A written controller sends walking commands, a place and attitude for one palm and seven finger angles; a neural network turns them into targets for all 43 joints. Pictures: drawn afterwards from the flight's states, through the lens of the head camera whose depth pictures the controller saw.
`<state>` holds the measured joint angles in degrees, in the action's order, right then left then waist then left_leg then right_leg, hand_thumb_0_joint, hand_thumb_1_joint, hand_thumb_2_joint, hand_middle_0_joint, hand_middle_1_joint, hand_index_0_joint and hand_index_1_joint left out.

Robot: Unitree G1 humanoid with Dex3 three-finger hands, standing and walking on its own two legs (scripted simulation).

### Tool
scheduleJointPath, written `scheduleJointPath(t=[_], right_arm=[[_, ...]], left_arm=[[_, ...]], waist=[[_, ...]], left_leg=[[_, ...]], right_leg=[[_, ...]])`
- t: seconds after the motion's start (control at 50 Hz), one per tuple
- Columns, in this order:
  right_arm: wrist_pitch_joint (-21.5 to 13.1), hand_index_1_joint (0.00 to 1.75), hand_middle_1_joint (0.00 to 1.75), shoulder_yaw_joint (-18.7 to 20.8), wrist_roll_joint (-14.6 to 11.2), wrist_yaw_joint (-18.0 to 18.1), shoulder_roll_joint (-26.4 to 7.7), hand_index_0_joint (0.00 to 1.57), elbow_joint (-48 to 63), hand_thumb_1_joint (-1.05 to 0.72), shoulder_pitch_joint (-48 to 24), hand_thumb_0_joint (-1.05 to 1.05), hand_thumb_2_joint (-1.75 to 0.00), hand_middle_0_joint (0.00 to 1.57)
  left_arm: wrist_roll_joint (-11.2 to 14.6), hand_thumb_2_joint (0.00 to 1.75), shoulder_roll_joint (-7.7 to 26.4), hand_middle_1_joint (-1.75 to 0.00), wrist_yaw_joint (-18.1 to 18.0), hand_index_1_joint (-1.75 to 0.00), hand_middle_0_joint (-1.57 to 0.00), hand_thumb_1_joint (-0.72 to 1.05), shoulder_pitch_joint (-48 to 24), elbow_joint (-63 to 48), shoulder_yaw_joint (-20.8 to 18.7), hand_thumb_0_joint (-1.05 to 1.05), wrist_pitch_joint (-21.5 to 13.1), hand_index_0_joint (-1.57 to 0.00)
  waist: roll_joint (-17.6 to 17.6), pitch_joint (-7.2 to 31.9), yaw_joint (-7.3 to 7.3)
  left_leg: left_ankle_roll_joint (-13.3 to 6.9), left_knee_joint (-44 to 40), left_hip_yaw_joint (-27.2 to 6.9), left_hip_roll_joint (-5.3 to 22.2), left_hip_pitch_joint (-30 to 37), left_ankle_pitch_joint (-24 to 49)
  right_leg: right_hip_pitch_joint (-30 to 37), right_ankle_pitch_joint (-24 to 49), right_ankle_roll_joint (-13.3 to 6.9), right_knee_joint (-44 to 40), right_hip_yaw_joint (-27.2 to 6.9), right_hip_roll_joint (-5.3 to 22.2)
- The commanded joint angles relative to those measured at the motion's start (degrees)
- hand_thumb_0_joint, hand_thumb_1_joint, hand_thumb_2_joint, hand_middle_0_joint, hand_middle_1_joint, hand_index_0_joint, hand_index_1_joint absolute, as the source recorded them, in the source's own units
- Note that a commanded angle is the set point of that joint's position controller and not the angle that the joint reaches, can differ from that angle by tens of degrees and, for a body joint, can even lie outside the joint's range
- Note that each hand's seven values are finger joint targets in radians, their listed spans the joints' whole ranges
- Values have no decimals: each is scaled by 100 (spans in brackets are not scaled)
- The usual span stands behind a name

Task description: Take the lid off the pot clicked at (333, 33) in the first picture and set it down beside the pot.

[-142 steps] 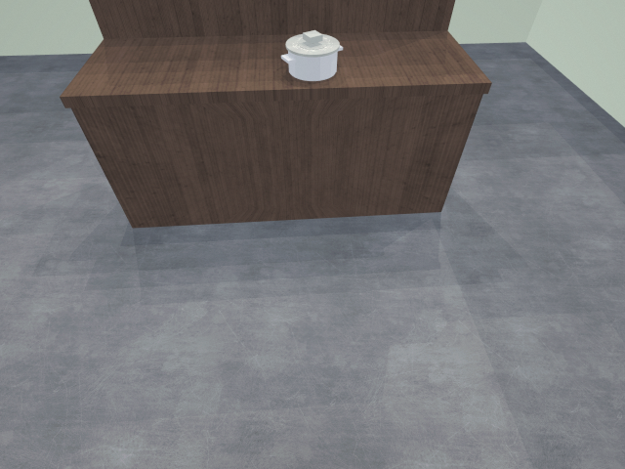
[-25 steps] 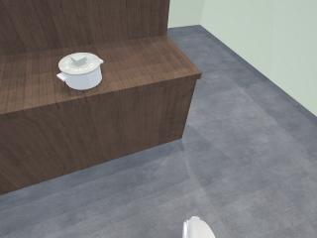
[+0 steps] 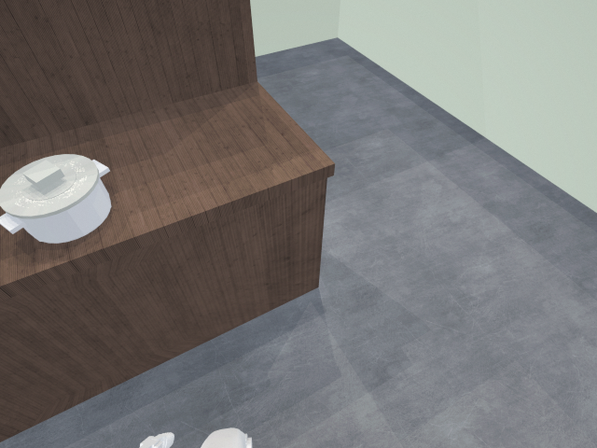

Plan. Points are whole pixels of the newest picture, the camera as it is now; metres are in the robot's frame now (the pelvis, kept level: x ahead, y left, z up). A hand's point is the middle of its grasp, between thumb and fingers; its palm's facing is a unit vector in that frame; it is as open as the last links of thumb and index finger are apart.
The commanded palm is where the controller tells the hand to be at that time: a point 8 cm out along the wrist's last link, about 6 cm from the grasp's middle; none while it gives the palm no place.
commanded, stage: turn to face it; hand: left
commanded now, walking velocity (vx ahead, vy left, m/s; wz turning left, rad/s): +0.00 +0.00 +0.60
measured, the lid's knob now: (43, 174) +0.61 +0.51 -0.01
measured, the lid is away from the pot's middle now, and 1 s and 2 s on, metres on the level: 0.00 0.00 0.00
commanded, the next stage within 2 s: take the last steps up to it in 0.74 s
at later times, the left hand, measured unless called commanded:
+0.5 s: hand out of the picture +0.05 +0.24 -0.16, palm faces +0.34 -0.90 -0.27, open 7.4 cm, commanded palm none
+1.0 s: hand out of the picture -0.02 +0.11 -0.14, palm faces +0.54 -0.81 -0.25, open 7.3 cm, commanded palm none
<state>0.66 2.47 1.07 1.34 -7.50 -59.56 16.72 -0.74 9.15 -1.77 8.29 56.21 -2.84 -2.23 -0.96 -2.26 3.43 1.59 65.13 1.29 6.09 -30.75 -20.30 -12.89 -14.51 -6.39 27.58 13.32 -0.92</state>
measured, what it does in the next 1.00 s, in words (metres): steps on the spot, turning left: left foot, then right foot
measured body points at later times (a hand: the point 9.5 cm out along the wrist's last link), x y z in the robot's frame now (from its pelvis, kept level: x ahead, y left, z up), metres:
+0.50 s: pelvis +0.04 +0.01 +0.00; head +0.07 +0.03 +0.45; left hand +0.03 +0.29 -0.14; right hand +0.19 -0.21 -0.14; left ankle +0.06 +0.13 -0.73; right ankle +0.10 -0.14 -0.67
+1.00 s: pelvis +0.05 -0.06 +0.01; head +0.08 -0.08 +0.46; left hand -0.04 +0.15 -0.12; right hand +0.23 -0.26 -0.15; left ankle -0.06 +0.07 -0.66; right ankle +0.11 -0.13 -0.73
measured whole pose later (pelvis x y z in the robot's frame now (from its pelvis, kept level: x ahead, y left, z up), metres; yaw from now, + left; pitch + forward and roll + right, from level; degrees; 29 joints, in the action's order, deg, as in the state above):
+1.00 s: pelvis +0.05 -0.06 +0.01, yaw +28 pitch -1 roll +3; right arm 4.6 4.3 1.8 -1.5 -14.3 -56.7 11.4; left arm -1.4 8.3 -0.7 18.0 54.4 -2.0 -0.9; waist -1.4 -2.2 -2.1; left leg 2.9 56.5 -0.6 2.1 -22.0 -21.6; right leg -11.6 -11.8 -2.9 24.3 10.0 4.2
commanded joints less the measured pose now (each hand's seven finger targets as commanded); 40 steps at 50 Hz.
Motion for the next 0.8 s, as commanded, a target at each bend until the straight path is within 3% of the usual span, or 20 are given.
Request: scheduleJointPath(t=[0.0, 0.12, 0.16, 0.2, 0.22, 0.24, 0.26, 0.28, 0.34, 0.38, 0.46, 0.52, 0.56, 0.6, 0.62, 0.64, 0.66, 0.68, 0.72, 0.78], right_arm=[[109, 30, 30, 33, 0, -86, -230, 20, 226, -90, 360, 0, -90, 20], [87, 30, 30, 62, 30, -181, -458, 20, 724, -90, -490, 0, -90, 20], [80, 30, 30, 98, 45, -190, -595, 20, 786, -90, -309, 0, -90, 20], [53, 30, 30, 200, 80, -171, -909, 20, 708, -90, 333, 0, -90, 20], [-13, 30, 30, 327, 133, -130, -1491, 20, 734, -90, 706, 0, -90, 20], [-29, 30, 30, 357, 27, -89, -1875, 20, 715, -90, 958, 0, -90, 20], [-11, 30, 30, 343, -1, -67, -1884, 20, 697, -90, 783, 0, -90, 20], [-41, 30, 30, 329, 11, -19, -1715, 20, 767, -90, 446, 0, -90, 20], [-59, 30, 30, 199, -3, -3, -1431, 20, 1050, -90, -562, 0, -90, 20], [-41, 30, 30, 224, -12, -30, -1501, 20, 1098, -90, -662, 0, -90, 20], [44, 30, 30, 295, 12, -69, -1583, 20, 1086, -90, -589, 0, -90, 20], [106, 30, 30, 339, 40, -89, -1621, 20, 1084, -90, -595, 0, -90, 20], [126, 30, 30, 353, 39, -99, -1605, 20, 1112, -90, -647, 0, -90, 20], [133, 30, 30, 349, -19, -113, -1499, 20, 1172, -90, -802, 0, -90, 20], [130, 30, 30, 313, -74, -138, -1171, 20, 1204, -90, -726, 0, -90, 20], [127, 30, 30, 240, -75, -147, -786, 20, 1380, -90, -668, 0, -90, 20], [164, 30, 30, 315, -12, -120, -1095, 20, 1389, -90, -818, 0, -90, 20], [225, 30, 30, 337, 16, -141, -1152, 20, 1252, -90, -799, 0, -90, 20], [265, 30, 30, 353, 32, -201, -1108, 20, 1001, -90, -595, 0, -90, 20], [254, 30, 30, 287, 17, -227, -996, 20, 882, -90, -541, 0, -90, 20]], left_arm=[[-19, 90, 665, -30, -4, -30, -20, 90, 439, -276, -149, 0, 17, -20], [-61, 90, 969, -30, -14, -30, -20, 90, 719, -331, -276, 0, 141, -20], [-53, 90, 1071, -30, -8, -30, -20, 90, 666, -390, -314, 0, 169, -20], [14, 90, 1118, -30, 29, -30, -20, 90, 595, -475, -313, 0, 197, -20], [81, 90, 852, -30, 68, -30, -20, 90, 569, -687, -284, 0, 207, -20], [55, 90, 721, -30, 64, -30, -20, 90, 197, -1003, -163, 0, 206, -20], [17, 90, 871, -30, 27, -30, -20, 90, 138, -1046, -196, 0, 259, -20], [-16, 90, 766, -30, 16, -30, -20, 90, -32, -969, -228, 0, 294, -20], [-9, 90, 859, -30, 91, -30, -20, 90, 352, -681, -274, 0, 363, -20], [5, 90, 818, -30, 101, -30, -20, 90, 573, -571, -268, 0, 417, -20], [-1, 90, 782, -30, 81, -30, -20, 90, 431, -652, -241, 0, 456, -20], [5, 90, 735, -30, 65, -30, -20, 90, 438, -718, -211, 0, 410, -20], [14, 90, 754, -30, 52, -30, -20, 90, 631, -701, -198, 0, 357, -20], [20, 90, 834, -30, 28, -30, -20, 90, 1120, -591, -223, 0, 273, -20], [-49, 90, 1175, -30, -8, -30, -20, 90, 1225, -590, -270, 0, 199, -20], [-129, 90, 1832, -30, -25, -30, -20, 90, 1159, -702, -380, 0, 163, -20], [-63, 90, 1816, -30, -21, -30, -20, 90, 1143, -758, -349, 0, 193, -20], [-61, 90, 1513, -30, -52, -30, -20, 90, 757, -782, -329, 0, 168, -20], [-37, 90, 1241, -30, -11, -30, -20, 90, 343, -876, -237, 0, 171, -20], [-42, 90, 1094, -30, -21, -30, -20, 90, 577, -824, -195, 0, 118, -20]], waist=[[665, 95, -180], [733, 25, -467], [653, 187, -341], [216, 625, 34], [-1287, 836, 188], [-1629, 857, 235], [-691, 904, 90], [-822, 686, 57], [-761, 394, -359], [-681, 461, -393], [-651, 297, -265], [-854, 278, -225], [-921, 382, -296], [-654, 573, -556], [377, 627, -594], [2020, 494, -588], [1441, 427, -655], [1474, 153, -463], [998, -134, -239], [979, -9, -313]], left_leg=[[69, -664, 236, 13, 281, 105], [-53, -1925, 516, -144, 450, -187], [-139, -2494, 605, -279, 896, -24], [-333, -3513, 368, -284, 2117, 1394], [-1088, -4055, -1594, 1023, 3004, 3718], [-1864, -4288, -2900, 2025, 3267, 5940], [-1930, -4221, -2411, 2003, 3188, 5007], [-1709, -4415, -2299, 1596, 2845, 4237], [-1217, -4577, -1338, 853, 2027, 2897], [-1090, -4707, -1127, 602, 1799, 2139], [-1176, -4893, -1453, 616, 1721, 1006], [-1162, -4734, -1643, 593, 1660, 919], [-1103, -4475, -1722, 532, 1600, 1352], [-787, -3848, -1475, 260, 1111, 1313], [-410, -2954, -980, -259, 526, 585], [21, -1541, -213, -1051, -352, -1102], [-46, -569, -627, -775, -76, -1439], [-97, -71, -831, -635, -51, -1039], [-4, 508, -560, -565, -6, -298], [102, 263, -353, -561, -7, -21]], right_leg=[[-24, 2804, -313, -1041, -507, 1831], [581, 3017, -250, -492, -430, 2143], [647, 3212, -100, 80, -254, 2140], [195, 2788, 323, 1513, 27, 1870], [-1180, 314, 822, 2913, 181, 1058], [-2079, -2486, 1008, 4113, -517, 527], [-2146, -2349, 927, 4337, -1165, 686], [-2328, -1935, 972, 4328, -1209, 724], [-1864, -930, 1035, 4026, -1332, 703], [-1531, -732, 1075, 3616, -1248, 598], [-1367, -877, 1109, 2587, -1155, 494], [-1013, -985, 1068, 1782, -1069, 322], [-594, -792, 1020, 1192, -1038, 172], [420, 199, 1005, -168, -1047, 220], [942, 161, 817, -999, -1867, 1025], [1001, 867, 157, -1396, -3597, 2526], [182, 963, -264, -1367, -3503, 2880], [-281, 510, -235, -1449, -3104, 2474], [-399, 400, -52, -1298, -2304, 1870], [65, 960, -20, -1179, -1791, 1669]])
